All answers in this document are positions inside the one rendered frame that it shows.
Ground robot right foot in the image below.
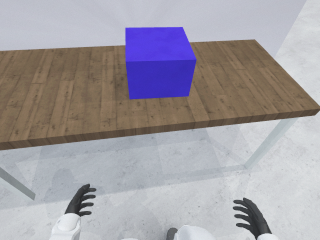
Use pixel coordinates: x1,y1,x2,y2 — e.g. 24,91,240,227
166,227,178,240

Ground robot right thigh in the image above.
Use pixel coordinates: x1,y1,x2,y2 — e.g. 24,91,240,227
174,226,217,240

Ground robot left forearm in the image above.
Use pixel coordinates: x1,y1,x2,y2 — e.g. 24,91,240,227
49,213,81,240

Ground left robot hand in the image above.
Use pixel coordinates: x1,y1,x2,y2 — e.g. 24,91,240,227
64,184,97,217

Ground carton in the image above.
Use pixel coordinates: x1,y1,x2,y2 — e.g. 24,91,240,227
125,27,197,100

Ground right robot hand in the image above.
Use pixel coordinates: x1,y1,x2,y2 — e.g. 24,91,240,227
233,197,272,240

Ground table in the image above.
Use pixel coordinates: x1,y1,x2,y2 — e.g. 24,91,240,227
0,39,320,202

